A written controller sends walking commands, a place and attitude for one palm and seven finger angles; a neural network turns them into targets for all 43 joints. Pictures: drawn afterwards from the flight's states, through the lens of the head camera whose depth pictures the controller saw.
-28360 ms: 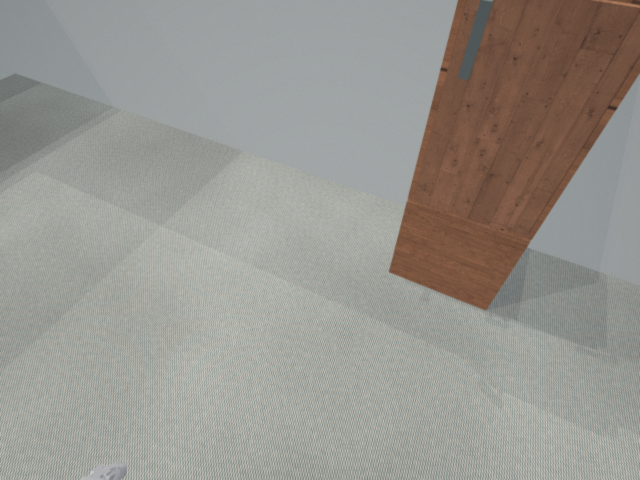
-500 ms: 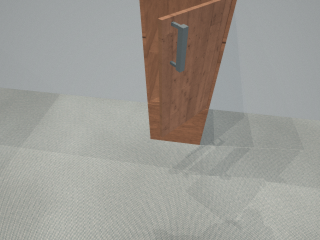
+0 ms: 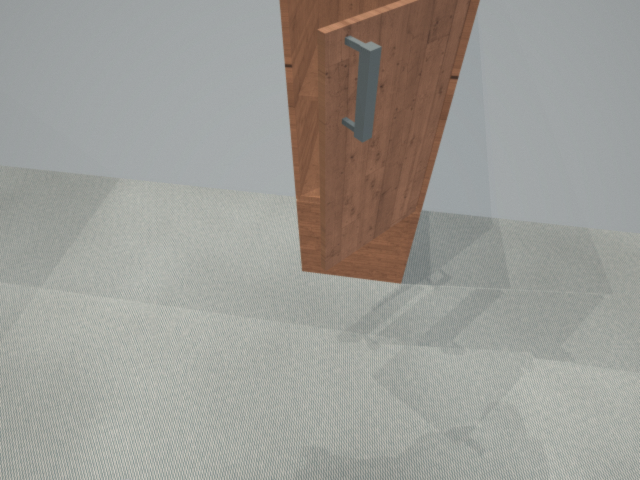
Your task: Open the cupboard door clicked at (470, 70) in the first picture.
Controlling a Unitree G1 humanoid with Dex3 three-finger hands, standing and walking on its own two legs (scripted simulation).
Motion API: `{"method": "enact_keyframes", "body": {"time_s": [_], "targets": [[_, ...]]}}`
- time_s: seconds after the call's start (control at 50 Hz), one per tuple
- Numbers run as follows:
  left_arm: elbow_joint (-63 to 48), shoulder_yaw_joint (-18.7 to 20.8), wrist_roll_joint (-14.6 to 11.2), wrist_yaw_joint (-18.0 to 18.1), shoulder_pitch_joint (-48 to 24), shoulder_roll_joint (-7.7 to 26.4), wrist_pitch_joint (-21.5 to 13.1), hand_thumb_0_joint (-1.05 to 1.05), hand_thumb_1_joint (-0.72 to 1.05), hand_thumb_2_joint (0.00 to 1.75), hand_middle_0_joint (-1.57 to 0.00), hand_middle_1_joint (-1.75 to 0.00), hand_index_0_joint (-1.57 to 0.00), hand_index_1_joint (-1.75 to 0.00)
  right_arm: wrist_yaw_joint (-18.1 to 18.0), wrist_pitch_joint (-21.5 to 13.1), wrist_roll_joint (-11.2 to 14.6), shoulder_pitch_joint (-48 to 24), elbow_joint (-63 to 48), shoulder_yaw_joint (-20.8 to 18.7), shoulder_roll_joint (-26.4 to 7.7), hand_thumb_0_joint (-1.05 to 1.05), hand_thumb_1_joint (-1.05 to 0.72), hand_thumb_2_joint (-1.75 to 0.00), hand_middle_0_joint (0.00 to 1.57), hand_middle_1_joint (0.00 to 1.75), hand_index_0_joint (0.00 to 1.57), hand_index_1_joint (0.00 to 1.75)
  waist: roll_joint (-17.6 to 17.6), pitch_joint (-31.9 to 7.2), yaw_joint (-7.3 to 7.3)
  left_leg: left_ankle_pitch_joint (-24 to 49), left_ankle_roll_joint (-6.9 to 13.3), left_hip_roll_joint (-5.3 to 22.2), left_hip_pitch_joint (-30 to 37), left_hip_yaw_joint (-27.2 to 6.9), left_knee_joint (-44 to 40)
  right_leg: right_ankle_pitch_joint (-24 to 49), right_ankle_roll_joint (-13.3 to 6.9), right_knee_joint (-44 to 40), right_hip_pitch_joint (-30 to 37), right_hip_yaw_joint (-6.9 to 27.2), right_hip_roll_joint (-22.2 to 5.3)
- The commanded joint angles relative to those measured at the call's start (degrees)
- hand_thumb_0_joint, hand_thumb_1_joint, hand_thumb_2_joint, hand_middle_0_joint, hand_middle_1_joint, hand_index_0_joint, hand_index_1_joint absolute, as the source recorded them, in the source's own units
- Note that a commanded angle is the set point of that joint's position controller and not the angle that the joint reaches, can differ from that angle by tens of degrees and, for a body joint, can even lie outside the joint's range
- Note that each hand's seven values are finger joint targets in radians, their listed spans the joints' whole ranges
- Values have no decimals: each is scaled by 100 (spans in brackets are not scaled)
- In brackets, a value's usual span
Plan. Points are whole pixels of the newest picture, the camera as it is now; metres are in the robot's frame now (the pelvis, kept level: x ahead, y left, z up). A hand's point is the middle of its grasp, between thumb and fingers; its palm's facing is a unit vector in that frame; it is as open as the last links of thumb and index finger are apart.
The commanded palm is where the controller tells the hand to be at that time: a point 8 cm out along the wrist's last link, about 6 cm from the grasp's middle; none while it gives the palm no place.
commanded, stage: look to check the result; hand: left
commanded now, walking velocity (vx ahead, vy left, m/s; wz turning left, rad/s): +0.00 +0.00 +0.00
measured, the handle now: (357, 90) +0.65 -0.03 +0.14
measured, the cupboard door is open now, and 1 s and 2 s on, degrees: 48 48 48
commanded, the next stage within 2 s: walk to a spot facing it in 0.16 s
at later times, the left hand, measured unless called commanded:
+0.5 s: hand out of the picture +0.09 +0.23 -0.17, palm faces -0.08 -0.94 -0.33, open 7.4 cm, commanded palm none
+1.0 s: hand out of the picture +0.09 +0.15 -0.17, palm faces -0.30 -0.92 -0.25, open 7.4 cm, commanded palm none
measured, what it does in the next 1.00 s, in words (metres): lifts its left foot, turning right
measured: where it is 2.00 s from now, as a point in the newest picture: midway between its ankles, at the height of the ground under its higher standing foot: outside the picture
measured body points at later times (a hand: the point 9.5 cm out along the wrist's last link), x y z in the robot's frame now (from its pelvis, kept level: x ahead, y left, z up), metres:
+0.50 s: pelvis +0.01 +0.00 -0.01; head +0.04 -0.01 +0.44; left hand +0.10 +0.28 -0.14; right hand +0.07 -0.29 -0.15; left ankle +0.01 +0.12 -0.75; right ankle +0.01 -0.12 -0.75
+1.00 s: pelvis +0.00 -0.03 +0.00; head +0.06 -0.06 +0.44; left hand +0.11 +0.20 -0.15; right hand +0.03 -0.30 -0.15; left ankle +0.04 +0.14 -0.70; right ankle -0.01 -0.11 -0.75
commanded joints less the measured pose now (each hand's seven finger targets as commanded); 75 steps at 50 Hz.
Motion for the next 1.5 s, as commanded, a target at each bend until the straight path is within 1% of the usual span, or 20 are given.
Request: {"method": "enact_keyframes", "body": {"time_s": [0.0,0.48,0.56,0.62,0.64,0.66,0.68,0.78,0.96,1.04,1.08,1.1,1.12,1.18,1.26,1.28,1.32,1.34,1.46,1.48], "targets": [[-349,223,-1,69,-192,1238,-113,0,90,90,-20,-30,-20,-30,-75,-124,-6,-148,-286,-223,-1120,0,-90,-90,20,30,20,30,-46,-724,1,697,106,732,329,-558,-199,737,-223,-312,74,590,-691],[-882,330,40,28,288,555,293,0,90,90,-20,-30,-20,-30,-214,115,-50,424,-781,-390,-617,0,-90,-90,20,30,20,30,194,-464,-21,270,220,1258,258,-158,410,1039,-149,1140,-1112,822,-232],[-1148,404,33,-41,436,288,417,0,90,90,-20,-30,-20,-30,-233,71,-108,286,-1038,-475,-690,0,-90,-90,20,30,20,30,1037,-305,131,730,929,2325,-187,-679,-8,-1832,-36,3207,-1561,232,-24],[-1151,476,56,-89,1047,183,369,0,90,90,-20,-30,-20,-30,-242,68,-102,9,-1224,-480,-589,0,-90,-90,20,30,20,30,323,-495,481,1029,505,1941,-668,98,1067,-996,-97,1974,-552,158,-183],[-1097,560,101,-57,1353,415,301,0,90,90,-20,-30,-20,-30,-247,110,-46,-103,-1311,-483,-441,0,-90,-90,20,30,20,30,-650,-412,619,68,71,1161,-1152,542,2213,573,-268,723,-248,993,-541],[-1106,671,138,38,1413,1009,242,0,90,90,-20,-30,-20,-30,-198,133,45,-25,-1475,-428,8,0,-90,-90,20,30,20,30,-2198,-397,537,-2470,-304,145,-2221,873,3652,1725,-809,-253,75,3105,-1932],[-1119,686,41,82,1503,1076,247,0,90,90,-20,-30,-20,-30,-180,217,35,24,-1433,-432,-139,0,-90,-90,20,30,20,30,-1470,-428,596,-2758,-251,223,-2242,24,4564,871,-1217,-417,-191,3394,-2027],[-1305,651,49,212,1031,403,192,0,90,90,-20,-30,-20,-30,-207,184,37,-79,-1372,-389,195,0,-90,-90,20,30,20,30,-633,-891,225,-1741,-375,365,-2333,-241,4526,2259,-1177,271,302,2481,-1239],[-1310,741,102,123,1103,519,279,0,90,90,-20,-30,-20,-30,-239,111,100,-247,-1579,-409,287,0,-90,-90,20,30,20,30,-924,-834,344,-1709,-293,74,-1754,-204,2827,1794,-1067,245,220,2900,-921],[-1454,709,57,108,658,435,313,0,90,90,-20,-30,-20,-30,-310,25,120,422,-1430,-429,151,0,-90,-90,20,30,20,30,-828,-1022,-52,-784,-198,105,-199,-292,818,1484,-569,662,-681,2801,-559],[-1709,580,-63,-27,680,-57,315,0,90,90,-20,-30,-20,-30,-380,-54,-39,580,-1496,-590,-756,0,-90,-90,20,30,20,30,1652,-932,-85,-378,656,2351,1092,-2432,-291,-1797,104,2435,-2784,1077,640],[-1864,621,12,-80,442,154,274,0,90,90,-20,-30,-20,-30,-410,-19,-85,560,-1604,-575,-824,0,-90,-90,20,30,20,30,1334,-625,-126,84,1168,2974,255,-2603,-325,-2464,286,3689,-2739,459,335],[-1962,609,59,-117,344,126,267,0,90,90,-20,-30,-20,-30,-345,-54,-145,488,-1715,-560,-761,0,-90,-90,20,30,20,30,683,-560,-73,328,1350,2964,-160,-2564,-164,-2327,311,4308,-2707,480,117],[-1861,592,48,-216,317,55,365,0,90,90,-20,-30,-20,-30,-322,-46,-177,150,-1756,-478,-429,0,-90,-90,20,30,20,30,1245,-429,162,1713,746,1869,-390,-661,430,-1962,325,4051,-2308,117,-54],[-1793,538,36,-280,618,38,324,0,90,90,-20,-30,-20,-30,-271,14,-131,397,-1730,-552,-678,0,-90,-90,20,30,20,30,963,-691,174,1515,292,1660,-677,-34,1260,-1079,165,2051,-772,-548,193],[-1698,582,27,-270,915,180,304,0,90,90,-20,-30,-20,-30,-245,36,-93,281,-1780,-551,-692,0,-90,-90,20,30,20,30,732,-667,348,860,100,1503,-1124,128,1655,-406,88,1415,-184,-498,159],[-1650,765,96,-99,1253,1247,199,0,90,90,-20,-30,-20,-30,-159,60,37,117,-2141,-394,15,0,-90,-90,20,30,20,30,-1931,-711,538,-2756,-472,326,-2689,672,4018,1389,-1012,-142,421,2989,-2158],[-1655,787,66,-51,1314,1493,235,0,90,90,-20,-30,-20,-30,-165,81,59,180,-2144,-358,-136,0,-90,-90,20,30,20,30,-1708,-814,645,-3039,-352,514,-2589,3,4552,445,-1507,-116,41,3165,-2359],[-1796,604,20,14,76,712,337,0,90,90,-20,-30,-20,-30,-227,-30,53,1298,-1447,-349,-82,0,-90,-90,20,30,20,30,-628,-1078,-305,-687,-311,426,-149,106,1039,1360,-475,1413,-1378,1714,-854],[-1945,516,-46,-48,101,326,393,0,90,90,-20,-30,-20,-30,-260,-84,-48,1304,-1450,-435,-583,0,-90,-90,20,30,20,30,970,-864,-262,-671,115,1570,341,-1306,64,-324,2,2376,-2486,950,26]]}}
